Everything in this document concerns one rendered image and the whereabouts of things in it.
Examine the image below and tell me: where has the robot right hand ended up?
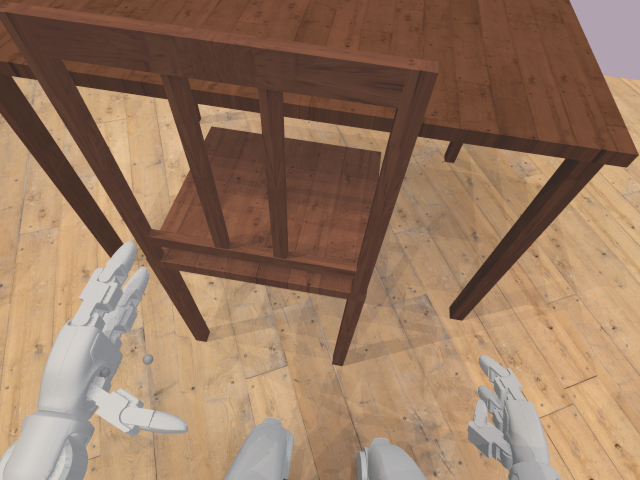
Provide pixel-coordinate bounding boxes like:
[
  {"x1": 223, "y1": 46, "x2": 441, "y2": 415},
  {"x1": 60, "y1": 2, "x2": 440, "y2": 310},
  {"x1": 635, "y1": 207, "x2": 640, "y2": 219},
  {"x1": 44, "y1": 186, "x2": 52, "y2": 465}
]
[{"x1": 468, "y1": 355, "x2": 551, "y2": 472}]

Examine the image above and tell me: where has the robot right shin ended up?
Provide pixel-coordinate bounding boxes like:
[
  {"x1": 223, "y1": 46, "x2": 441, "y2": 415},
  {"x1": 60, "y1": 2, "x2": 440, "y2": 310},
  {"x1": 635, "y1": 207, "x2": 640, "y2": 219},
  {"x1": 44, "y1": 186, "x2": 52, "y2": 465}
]
[{"x1": 370, "y1": 438, "x2": 390, "y2": 446}]

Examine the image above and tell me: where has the robot left hand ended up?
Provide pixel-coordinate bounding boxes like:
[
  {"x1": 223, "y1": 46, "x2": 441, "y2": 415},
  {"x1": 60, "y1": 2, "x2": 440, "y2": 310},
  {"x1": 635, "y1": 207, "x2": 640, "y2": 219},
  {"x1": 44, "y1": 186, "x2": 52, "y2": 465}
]
[{"x1": 37, "y1": 241, "x2": 188, "y2": 436}]

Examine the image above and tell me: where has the right robot thigh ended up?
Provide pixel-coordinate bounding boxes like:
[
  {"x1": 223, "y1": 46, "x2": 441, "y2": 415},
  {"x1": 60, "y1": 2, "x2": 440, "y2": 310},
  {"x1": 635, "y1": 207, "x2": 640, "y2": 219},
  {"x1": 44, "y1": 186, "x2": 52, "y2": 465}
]
[{"x1": 357, "y1": 444, "x2": 427, "y2": 480}]

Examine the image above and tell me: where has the table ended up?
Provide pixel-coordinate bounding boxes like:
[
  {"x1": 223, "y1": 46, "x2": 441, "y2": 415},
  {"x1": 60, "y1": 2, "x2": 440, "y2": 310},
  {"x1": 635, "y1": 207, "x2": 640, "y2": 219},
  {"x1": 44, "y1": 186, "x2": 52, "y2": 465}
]
[{"x1": 0, "y1": 0, "x2": 639, "y2": 321}]

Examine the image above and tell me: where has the chair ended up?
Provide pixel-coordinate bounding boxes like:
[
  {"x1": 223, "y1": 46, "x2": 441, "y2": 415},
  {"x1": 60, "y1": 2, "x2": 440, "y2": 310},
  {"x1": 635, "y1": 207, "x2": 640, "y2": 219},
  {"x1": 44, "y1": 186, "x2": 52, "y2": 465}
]
[{"x1": 0, "y1": 2, "x2": 439, "y2": 366}]

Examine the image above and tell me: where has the left robot forearm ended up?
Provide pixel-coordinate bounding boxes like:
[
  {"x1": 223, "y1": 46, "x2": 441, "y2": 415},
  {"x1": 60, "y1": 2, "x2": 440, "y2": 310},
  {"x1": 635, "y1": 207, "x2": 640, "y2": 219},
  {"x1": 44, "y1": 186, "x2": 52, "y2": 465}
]
[{"x1": 0, "y1": 411, "x2": 95, "y2": 480}]

